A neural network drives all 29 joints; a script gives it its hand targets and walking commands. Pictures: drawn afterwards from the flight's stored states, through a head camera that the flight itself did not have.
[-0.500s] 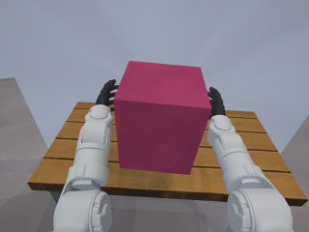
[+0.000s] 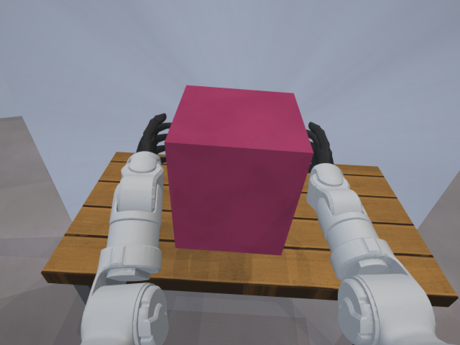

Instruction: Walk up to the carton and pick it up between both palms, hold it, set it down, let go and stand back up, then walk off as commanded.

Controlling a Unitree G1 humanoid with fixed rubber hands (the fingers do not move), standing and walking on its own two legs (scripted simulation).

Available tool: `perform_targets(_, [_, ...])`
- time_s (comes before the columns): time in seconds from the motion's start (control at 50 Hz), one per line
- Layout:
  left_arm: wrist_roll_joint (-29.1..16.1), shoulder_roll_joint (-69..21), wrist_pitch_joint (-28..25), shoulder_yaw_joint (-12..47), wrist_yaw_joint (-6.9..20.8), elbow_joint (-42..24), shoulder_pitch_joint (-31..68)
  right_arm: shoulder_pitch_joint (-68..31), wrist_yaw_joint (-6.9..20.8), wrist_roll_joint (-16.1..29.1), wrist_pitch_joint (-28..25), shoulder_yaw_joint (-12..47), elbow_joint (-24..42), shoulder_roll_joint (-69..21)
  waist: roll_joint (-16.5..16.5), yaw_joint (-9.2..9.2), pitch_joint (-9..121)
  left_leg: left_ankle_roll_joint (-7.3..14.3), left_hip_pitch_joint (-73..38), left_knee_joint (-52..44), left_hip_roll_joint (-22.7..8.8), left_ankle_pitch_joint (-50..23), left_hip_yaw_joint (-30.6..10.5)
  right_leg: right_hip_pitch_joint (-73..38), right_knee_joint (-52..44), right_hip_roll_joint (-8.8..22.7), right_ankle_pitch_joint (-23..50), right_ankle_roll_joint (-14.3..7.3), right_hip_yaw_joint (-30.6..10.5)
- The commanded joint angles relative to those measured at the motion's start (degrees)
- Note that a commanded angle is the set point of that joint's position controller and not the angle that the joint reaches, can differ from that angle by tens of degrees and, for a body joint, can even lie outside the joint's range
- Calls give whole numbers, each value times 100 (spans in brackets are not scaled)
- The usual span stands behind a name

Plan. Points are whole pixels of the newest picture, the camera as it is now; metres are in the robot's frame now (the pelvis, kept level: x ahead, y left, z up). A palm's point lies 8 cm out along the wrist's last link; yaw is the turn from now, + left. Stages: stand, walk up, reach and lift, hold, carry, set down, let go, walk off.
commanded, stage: reach and lift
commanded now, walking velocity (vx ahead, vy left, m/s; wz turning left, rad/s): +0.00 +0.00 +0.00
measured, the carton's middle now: (234, 171) +0.43 -0.01 +0.14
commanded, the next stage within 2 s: hold in 0.18 s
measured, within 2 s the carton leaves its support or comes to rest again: neither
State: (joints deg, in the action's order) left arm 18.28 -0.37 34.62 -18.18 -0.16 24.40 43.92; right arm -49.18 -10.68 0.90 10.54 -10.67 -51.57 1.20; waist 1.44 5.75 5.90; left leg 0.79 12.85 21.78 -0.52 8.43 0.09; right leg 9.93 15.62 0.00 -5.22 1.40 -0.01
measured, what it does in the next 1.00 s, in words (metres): stands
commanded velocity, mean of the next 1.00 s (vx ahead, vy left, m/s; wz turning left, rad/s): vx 0.00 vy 0.00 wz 0.00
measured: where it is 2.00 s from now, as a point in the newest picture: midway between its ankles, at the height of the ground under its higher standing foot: outside the picture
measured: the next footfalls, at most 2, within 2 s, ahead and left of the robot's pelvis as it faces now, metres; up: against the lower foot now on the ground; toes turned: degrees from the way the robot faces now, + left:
none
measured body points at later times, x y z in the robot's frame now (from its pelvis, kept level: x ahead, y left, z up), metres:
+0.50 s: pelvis +0.00 +0.00 +0.00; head -0.05 +0.02 +0.45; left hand +0.40 +0.14 +0.21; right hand +0.40 -0.16 +0.20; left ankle +0.04 +0.11 -0.75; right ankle +0.04 -0.14 -0.75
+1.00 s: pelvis +0.00 +0.00 +0.00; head -0.05 +0.02 +0.45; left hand +0.39 +0.15 +0.22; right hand +0.39 -0.15 +0.22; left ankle +0.04 +0.11 -0.75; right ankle +0.04 -0.14 -0.75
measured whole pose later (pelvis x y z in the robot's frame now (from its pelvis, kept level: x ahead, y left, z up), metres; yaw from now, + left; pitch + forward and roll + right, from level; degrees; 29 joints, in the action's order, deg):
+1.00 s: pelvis +0.00 +0.00 +0.00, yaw +0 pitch -2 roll -1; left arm 18.6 0.0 42.7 -18.7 1.0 15.8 43.8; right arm -49.8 -12.2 4.6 18.7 -7.1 -43.5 1.4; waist 1.4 5.7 5.8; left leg 0.8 11.3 21.8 -0.5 8.4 0.1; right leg 8.4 15.6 0.0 -5.2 1.4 0.0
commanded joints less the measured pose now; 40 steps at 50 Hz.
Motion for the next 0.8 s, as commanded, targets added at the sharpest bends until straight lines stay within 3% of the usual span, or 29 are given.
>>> perform_targets(0.0, [-499, -3368, -146, 1852, 630, -693, 3588, -4841, 1004, 1243, -269, 2227, 2701, -2970, -209, -640, 2300, -139, -2060, -328, 147, -1180, 142, -1480, -120, -515, -132, 14, 543])
perform_targets(0.06, [-405, -3223, -85, 1685, 652, -500, 3590, -4855, 987, 1221, -184, 2151, 2520, -2940, -103, -662, 2019, -67, -1925, -401, 172, -1030, 172, -1473, -168, -490, -249, 34, 526])
perform_targets(0.18, [-581, -3355, -28, 1994, 659, -1037, 3610, -4875, 913, 1440, -137, 2432, 2927, -3066, -184, -610, 2496, -131, -2132, -227, 199, -1565, 134, -1649, -92, -521, 169, 43, 492])
perform_targets(0.26, [-466, -3249, 62, 1809, 712, -788, 3605, -4662, 908, 1375, 18, 2200, 2568, -2923, -258, -568, 1944, -137, -1885, -398, 185, -966, 136, -1535, -160, -522, -250, 13, 510])
perform_targets(0.32, [-359, -3157, 179, 1640, 783, -708, 3467, -4714, 873, 1369, 73, 2231, 2669, -2968, -99, -611, 1803, -17, -1649, -501, 213, -729, 181, -1726, -153, -496, -262, 40, 485])
perform_targets(0.38, [-505, -3270, 179, 1875, 786, -1016, 3612, -4779, 870, 1450, 84, 2350, 2910, -3020, -196, -547, 2169, -67, -1782, -399, 204, -977, 118, -1719, -89, -531, -64, 22, 497])
perform_targets(0.42, [-532, -3280, 176, 1883, 761, -1049, 3699, -4862, 865, 1521, 126, 2373, 2962, -3085, -238, -637, 2261, -72, -1788, -373, 221, -1048, 128, -1714, -86, -512, -69, 29, 467])
perform_targets(0.5, [-517, -3251, 249, 1858, 795, -1061, 3561, -4788, 819, 1529, 194, 2424, 3030, -3117, -180, -613, 2145, -66, -1755, -377, 256, -1089, 159, -1759, -107, -519, -31, 43, 461])
perform_targets(0.56, [-499, -3203, 326, 1822, 827, -1062, 3489, -4655, 774, 1556, 293, 2437, 2966, -3032, -180, -551, 2076, -79, -1748, -391, 254, -1111, 145, -1838, -118, -532, 4, 28, 449])
perform_targets(0.62, [-493, -3162, 358, 1825, 860, -1120, 3580, -4702, 757, 1603, 362, 2470, 3050, -3076, -203, -603, 2053, -34, -1602, -448, 264, -857, 145, -1816, -111, -525, -142, 41, 442])
perform_targets(0.7, [-656, -3316, 418, 2107, 856, -1506, 3515, -4704, 689, 1771, 415, 2675, 3452, -3116, -289, -537, 2396, -134, -1815, -262, 267, -1459, 110, -1951, -44, -569, 298, 15, 423])
perform_targets(0.74, [-500, -3162, 486, 1848, 878, -1162, 3500, -4704, 681, 1700, 515, 2532, 3191, -3001, -232, -551, 1984, -90, -1601, -431, 252, -898, 103, -1823, -138, -545, -172, 9, 429])
perform_targets(0.78, [-478, -3174, 553, 1835, 928, -1194, 3397, -4590, 677, 1671, 547, 2447, 3178, -2934, -277, -522, 1841, -76, -1499, -488, 236, -758, 106, -1852, -93, -545, -158, -3, 428])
